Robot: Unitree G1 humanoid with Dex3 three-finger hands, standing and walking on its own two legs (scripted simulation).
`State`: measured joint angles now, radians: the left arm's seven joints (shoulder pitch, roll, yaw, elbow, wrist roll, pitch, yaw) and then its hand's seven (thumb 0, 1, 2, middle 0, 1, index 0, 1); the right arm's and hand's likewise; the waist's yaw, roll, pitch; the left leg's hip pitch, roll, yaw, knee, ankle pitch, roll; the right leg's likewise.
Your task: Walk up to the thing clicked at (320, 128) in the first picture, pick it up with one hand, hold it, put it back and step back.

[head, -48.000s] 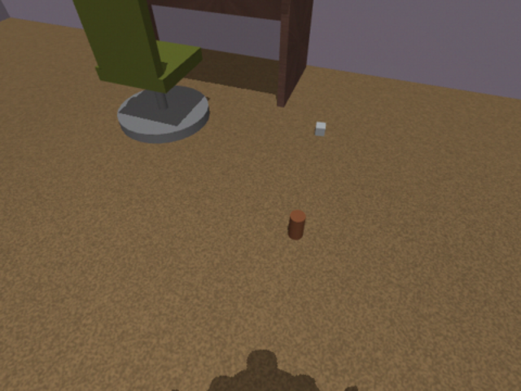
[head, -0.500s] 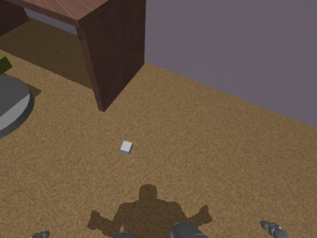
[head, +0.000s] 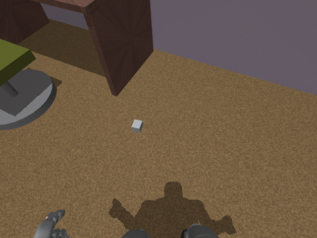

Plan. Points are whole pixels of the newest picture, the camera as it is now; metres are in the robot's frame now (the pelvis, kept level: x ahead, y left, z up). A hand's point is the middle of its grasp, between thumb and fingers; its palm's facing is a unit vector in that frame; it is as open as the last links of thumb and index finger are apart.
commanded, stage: step back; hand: left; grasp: from above
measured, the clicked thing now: (137, 126) +0.88 +0.19 -0.73
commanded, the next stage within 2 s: stand in 1.54 s
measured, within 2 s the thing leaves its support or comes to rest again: neither
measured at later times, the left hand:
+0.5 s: hand out of the picture -0.13 +0.24 -0.15, palm faces -0.05 -0.91 -0.40, open 7.4 cm
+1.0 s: hand out of the picture -0.10 +0.25 -0.13, palm faces +0.01 -0.93 -0.37, open 7.4 cm
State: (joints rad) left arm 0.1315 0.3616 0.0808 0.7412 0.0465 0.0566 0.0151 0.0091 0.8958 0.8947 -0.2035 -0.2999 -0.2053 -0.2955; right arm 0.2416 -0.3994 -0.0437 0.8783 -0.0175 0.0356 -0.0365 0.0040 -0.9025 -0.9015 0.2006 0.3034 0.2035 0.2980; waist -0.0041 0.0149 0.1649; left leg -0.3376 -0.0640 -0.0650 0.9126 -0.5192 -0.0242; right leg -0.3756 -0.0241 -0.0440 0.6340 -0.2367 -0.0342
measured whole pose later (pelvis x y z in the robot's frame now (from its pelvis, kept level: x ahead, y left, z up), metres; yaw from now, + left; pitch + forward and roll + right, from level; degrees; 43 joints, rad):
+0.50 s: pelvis -0.18 -0.03 -0.01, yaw -3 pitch -4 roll -2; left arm 0.25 0.37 0.07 0.94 0.04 0.03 -0.01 0.01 0.90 0.89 -0.20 -0.30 -0.20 -0.29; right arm 0.10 -0.42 -0.06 0.83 -0.04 0.05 0.00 0.00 -0.90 -0.90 0.20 0.30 0.21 0.30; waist 0.02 0.06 0.13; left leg -0.47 0.07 -0.05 0.74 -0.35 0.02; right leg -0.20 0.04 0.02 0.66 -0.40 -0.01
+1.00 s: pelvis -0.18 -0.03 +0.01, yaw +2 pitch -2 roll +0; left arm 0.19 0.40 0.07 0.92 0.02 0.00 -0.02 0.01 0.90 0.89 -0.20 -0.30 -0.20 -0.29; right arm 0.30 -0.36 -0.06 0.95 -0.03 -0.05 0.02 0.00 -0.90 -0.90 0.20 0.30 0.21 0.30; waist -0.02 -0.03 0.09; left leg -0.14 -0.01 -0.03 0.51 -0.32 0.01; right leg -0.41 -0.04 -0.01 0.84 -0.43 -0.02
